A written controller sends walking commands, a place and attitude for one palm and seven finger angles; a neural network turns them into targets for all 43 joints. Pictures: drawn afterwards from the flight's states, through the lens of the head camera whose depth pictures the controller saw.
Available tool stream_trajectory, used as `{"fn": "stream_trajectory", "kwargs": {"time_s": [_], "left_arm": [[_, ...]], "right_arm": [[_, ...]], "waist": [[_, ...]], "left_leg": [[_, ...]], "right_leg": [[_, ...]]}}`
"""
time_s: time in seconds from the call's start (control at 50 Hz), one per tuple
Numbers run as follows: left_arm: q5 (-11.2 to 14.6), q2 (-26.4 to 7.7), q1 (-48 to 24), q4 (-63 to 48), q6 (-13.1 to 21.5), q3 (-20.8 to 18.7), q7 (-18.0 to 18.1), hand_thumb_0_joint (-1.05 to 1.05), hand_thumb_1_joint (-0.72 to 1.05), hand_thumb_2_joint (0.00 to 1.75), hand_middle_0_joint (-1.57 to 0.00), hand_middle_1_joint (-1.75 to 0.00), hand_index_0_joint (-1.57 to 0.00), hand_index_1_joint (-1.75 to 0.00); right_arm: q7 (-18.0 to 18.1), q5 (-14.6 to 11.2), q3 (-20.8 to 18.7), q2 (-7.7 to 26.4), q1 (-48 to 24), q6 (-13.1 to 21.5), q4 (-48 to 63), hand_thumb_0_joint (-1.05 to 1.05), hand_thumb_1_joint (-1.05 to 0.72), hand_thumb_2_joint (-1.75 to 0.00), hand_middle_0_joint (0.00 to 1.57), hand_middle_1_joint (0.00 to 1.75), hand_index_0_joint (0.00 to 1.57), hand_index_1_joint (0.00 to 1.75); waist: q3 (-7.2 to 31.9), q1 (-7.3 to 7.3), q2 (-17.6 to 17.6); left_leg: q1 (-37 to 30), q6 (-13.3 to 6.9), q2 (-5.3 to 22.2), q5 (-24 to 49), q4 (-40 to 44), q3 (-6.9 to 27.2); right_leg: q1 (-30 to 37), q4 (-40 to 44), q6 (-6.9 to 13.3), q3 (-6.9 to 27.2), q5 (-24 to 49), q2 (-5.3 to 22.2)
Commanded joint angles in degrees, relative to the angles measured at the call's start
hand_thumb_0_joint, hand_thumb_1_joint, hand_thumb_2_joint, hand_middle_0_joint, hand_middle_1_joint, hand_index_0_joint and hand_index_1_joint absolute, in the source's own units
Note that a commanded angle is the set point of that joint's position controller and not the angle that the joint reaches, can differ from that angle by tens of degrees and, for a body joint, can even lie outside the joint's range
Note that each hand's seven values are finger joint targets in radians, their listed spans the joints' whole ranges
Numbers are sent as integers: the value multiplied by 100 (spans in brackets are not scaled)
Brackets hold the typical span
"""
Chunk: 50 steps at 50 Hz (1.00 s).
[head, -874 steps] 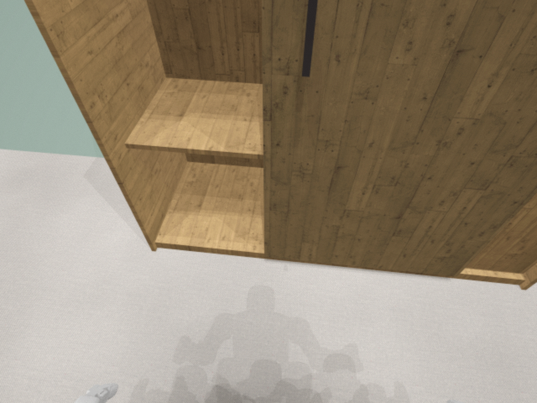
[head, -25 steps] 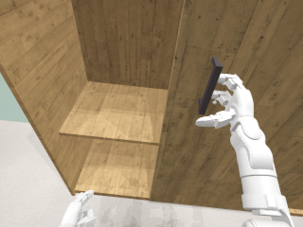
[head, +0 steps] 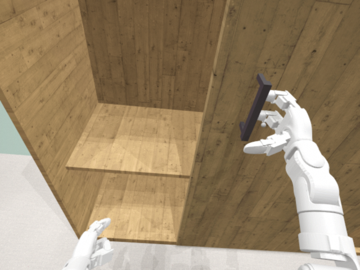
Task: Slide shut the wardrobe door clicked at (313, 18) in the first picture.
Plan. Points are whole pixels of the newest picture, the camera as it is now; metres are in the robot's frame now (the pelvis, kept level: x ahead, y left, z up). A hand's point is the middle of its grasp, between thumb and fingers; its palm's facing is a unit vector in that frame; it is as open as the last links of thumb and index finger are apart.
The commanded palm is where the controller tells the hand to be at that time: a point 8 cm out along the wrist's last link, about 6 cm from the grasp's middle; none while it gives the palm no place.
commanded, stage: move the hooked fingers beside the handle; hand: right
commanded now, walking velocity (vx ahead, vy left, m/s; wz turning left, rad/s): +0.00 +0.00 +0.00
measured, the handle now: (252, 108) +0.42 -0.12 +0.20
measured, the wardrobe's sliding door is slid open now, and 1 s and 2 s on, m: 0.48 0.48 0.48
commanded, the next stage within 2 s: none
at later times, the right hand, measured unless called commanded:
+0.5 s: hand (272, 131) +0.37 -0.16 +0.18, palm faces -0.01 +1.00 -0.02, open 14.0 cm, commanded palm +0.34 -0.21 +0.20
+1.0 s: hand (284, 124) +0.37 -0.18 +0.21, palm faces +0.00 +1.00 -0.02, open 14.0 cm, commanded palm +0.34 -0.23 +0.20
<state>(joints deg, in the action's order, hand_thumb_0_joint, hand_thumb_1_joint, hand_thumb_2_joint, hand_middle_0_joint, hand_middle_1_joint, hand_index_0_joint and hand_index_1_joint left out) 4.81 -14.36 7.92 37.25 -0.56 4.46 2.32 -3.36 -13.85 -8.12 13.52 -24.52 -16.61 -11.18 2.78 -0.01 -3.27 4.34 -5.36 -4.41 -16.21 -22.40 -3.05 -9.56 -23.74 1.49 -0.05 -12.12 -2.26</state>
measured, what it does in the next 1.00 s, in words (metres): stands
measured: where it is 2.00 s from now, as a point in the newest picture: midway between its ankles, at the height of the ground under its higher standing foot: outside the picture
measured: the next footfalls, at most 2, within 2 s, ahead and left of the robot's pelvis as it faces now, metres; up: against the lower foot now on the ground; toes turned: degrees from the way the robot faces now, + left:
none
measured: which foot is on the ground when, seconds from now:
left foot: down 0.00-1.00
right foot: down 0.00-1.00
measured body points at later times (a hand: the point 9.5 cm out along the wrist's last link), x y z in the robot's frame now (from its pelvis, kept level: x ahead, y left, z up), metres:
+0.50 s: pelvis +0.00 +0.00 +0.00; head -0.02 +0.03 +0.45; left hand +0.18 +0.24 -0.09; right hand +0.36 -0.21 +0.19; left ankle -0.04 +0.05 -0.74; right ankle +0.01 -0.11 -0.74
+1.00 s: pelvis -0.01 -0.03 +0.00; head -0.03 -0.01 +0.45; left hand +0.17 +0.20 -0.09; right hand +0.36 -0.23 +0.21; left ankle -0.04 +0.05 -0.74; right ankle +0.01 -0.11 -0.74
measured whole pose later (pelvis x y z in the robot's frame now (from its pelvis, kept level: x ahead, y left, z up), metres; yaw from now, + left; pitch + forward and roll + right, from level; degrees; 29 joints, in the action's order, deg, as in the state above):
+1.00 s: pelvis -0.01 -0.03 +0.00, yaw +0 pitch -2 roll +0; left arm 4.7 -14.1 9.3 38.0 0.3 4.5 3.3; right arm -4.0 -13.7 -9.0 15.8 -26.1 -15.2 -11.4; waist 1.7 -0.3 -2.7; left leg 5.0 -3.5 -3.0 -16.0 -23.0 -2.7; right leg -10.3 -24.5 3.4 -0.5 -12.0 -3.6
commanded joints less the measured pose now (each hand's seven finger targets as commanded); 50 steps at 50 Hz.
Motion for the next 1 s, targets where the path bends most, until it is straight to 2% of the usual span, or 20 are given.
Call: {"fn": "stream_trajectory", "kwargs": {"time_s": [0.0, 0.06, 0.08, 0.12, 0.18, 0.2, 0.22, 0.3, 0.32, 0.38, 0.44, 0.46, 0.52, 0.6, 0.66, 0.72, 0.82, 0.84, 0.9, 0.98], "left_arm": [[-2, -670, -832, -937, 210, -277, 61, 0, 90, 90, -20, -30, -20, -30], [-13, -655, -884, -1041, 255, -282, 77, 0, 90, 90, -20, -30, -20, -30], [-14, -620, -898, -1077, 291, -285, 79, 0, 90, 90, -20, -30, -20, -30], [-17, -621, -848, -1024, 339, -292, 81, 0, 90, 90, -20, -30, -20, -30], [-24, -666, -769, -965, 382, -306, 110, 0, 90, 90, -20, -30, -20, -30], [-12, -698, -720, -900, 346, -318, 116, 0, 90, 90, -20, -30, -20, -30], [18, -693, -739, -901, 352, -312, 124, 0, 90, 90, -20, -30, -20, -30], [64, -757, -703, -885, 335, -351, 128, 0, 90, 90, -20, -30, -20, -30], [71, -758, -700, -938, 339, -348, 123, 0, 90, 90, -20, -30, -20, -30], [50, -768, -721, -1011, 333, -353, 132, 0, 90, 90, -20, -30, -20, -30], [2, -717, -753, -1062, 370, -336, 110, 0, 90, 90, -20, -30, -20, -30], [-3, -691, -797, -1083, 391, -323, 113, 0, 90, 90, -20, -30, -20, -30], [-12, -676, -732, -1005, 427, -327, 105, 0, 90, 90, -20, -30, -20, -30], [18, -720, -696, -908, 372, -327, 127, 0, 90, 90, -20, -30, -20, -30], [53, -734, -739, -977, 366, -323, 141, 0, 90, 90, -20, -30, -20, -30], [38, -723, -765, -970, 369, -323, 153, 0, 90, 90, -20, -30, -20, -30], [-41, -676, -750, -910, 429, -298, 167, 0, 90, 90, -20, -30, -20, -30], [-53, -672, -724, -873, 421, -288, 169, 0, 90, 90, -20, -30, -20, -30], [-48, -650, -680, -790, 412, -285, 162, 0, 90, 90, -20, -30, -20, -30], [-8, -724, -616, -793, 319, -292, 174, 0, 90, 90, -20, -30, -20, -30]], "right_arm": [[-42, -19, -649, 1178, -1905, 219, 1045, 0, 50, -30, 30, 120, 30, 120], [-61, -3, -781, 1414, -2222, 419, 1668, 0, 50, -30, 30, 120, 30, 120], [-88, 2, -675, 1305, -2311, 505, 1863, 0, 50, -30, 30, 120, 30, 120], [-110, 6, -716, 1427, -2448, 675, 2018, 0, 50, -30, 30, 120, 30, 120], [-229, -57, -856, 1512, -2208, 723, 1757, 0, 50, -30, 30, 120, 30, 120], [-265, -68, -867, 1545, -2064, 681, 1519, 0, 50, -30, 30, 120, 30, 120], [-330, -85, -661, 1307, -2096, 606, 1332, 0, 50, -30, 30, 120, 30, 120], [-448, -134, -509, 1157, -1845, 307, 953, 0, 50, -30, 30, 120, 30, 120], [-456, -152, -532, 1153, -1825, 258, 985, 0, 50, -30, 30, 120, 30, 120], [-402, -160, -968, 1591, -1849, 277, 1217, 0, 50, -30, 30, 120, 30, 120], [-285, -124, -1142, 1792, -2039, 555, 1785, 0, 50, -30, 30, 120, 30, 120], [-267, -100, -1016, 1669, -2111, 631, 1941, 0, 50, -30, 30, 120, 30, 120], [-219, -67, -886, 1569, -2184, 715, 1858, 0, 50, -30, 30, 120, 30, 120], [-302, -80, -518, 1189, -1906, 414, 1287, 0, 50, -30, 30, 120, 30, 120], [-360, -128, -363, 1008, -1847, 188, 1193, 0, 50, -30, 30, 120, 30, 120], [-320, -145, -312, 979, -2148, 218, 1400, 0, 50, -30, 30, 120, 30, 120], [-75, -72, -664, 1445, -2781, 576, 1862, 0, 50, -30, 30, 120, 30, 120], [-37, -45, -751, 1520, -2722, 606, 1706, 0, 50, -30, 30, 120, 30, 120], [-10, 9, -474, 1233, -2682, 583, 1350, 0, 50, -30, 30, 120, 30, 120], [-101, -14, -569, 1243, -2149, 225, 492, 0, 50, -30, 30, 120, 30, 120]], "waist": [[949, 76, 849], [1342, 74, 535], [1481, 58, 371], [1531, -1, 206], [1624, 12, 325], [1479, 1, 456], [1289, -55, 490], [1072, -49, 496], [1130, -41, 538], [1399, 53, 629], [1714, 104, 468], [1724, 95, 292], [1539, 20, 140], [1025, -47, 301], [972, -62, 331], [1081, -89, 439], [1462, -53, 233], [1452, -23, 216], [1218, -61, 97], [881, -13, 309]], "left_leg": [[15, 687, 590, 2902, 259, 579], [-170, 696, 620, 3237, 135, 617], [-193, 685, 615, 3278, 99, 616], [-161, 700, 620, 3344, 101, 655], [-248, 754, 632, 3576, 30, 645], [-231, 790, 645, 3592, 40, 657], [-34, 811, 632, 3446, 76, 649], [243, 791, 606, 2934, 135, 627], [247, 812, 609, 2961, 120, 624], [47, 789, 613, 3206, 35, 592], [-189, 689, 608, 3368, -75, 543], [-143, 633, 586, 3338, -85, 521], [77, 527, 513, 2897, 5, 472], [396, 485, 467, 2431, 151, 413], [595, 450, 433, 2003, 203, 354], [597, 408, 422, 1885, 196, 318], [429, 345, 398, 1787, 212, 344], [392, 330, 392, 1723, 207, 323], [566, 308, 371, 1465, 287, 296], [606, 306, 365, 1370, 359, 272]], "right_leg": [[365, -120, 236, 141, 1109, 45], [532, -150, 259, 124, 1300, 28], [639, -177, 261, 121, 1372, 18], [712, -243, 268, 129, 1384, 30], [676, -271, 266, 136, 1411, 19], [551, -306, 264, 124, 1345, 29], [521, -291, 272, 130, 1220, 23], [449, -333, 263, 159, 1073, 43], [425, -331, 268, 179, 1066, 36], [438, -317, 269, 174, 1225, 36], [545, -296, 270, 181, 1444, 40], [646, -291, 273, 170, 1548, 38], [774, -271, 261, 205, 1524, 86], [703, -212, 241, 248, 1312, 117], [750, -134, 223, 330, 1121, 134], [838, -105, 219, 371, 1158, 146], [1127, -34, 193, 428, 1366, 182], [1116, 4, 169, 435, 1351, 197], [1137, 55, 137, 457, 1217, 223], [843, 156, 122, 460, 1006, 216]]}}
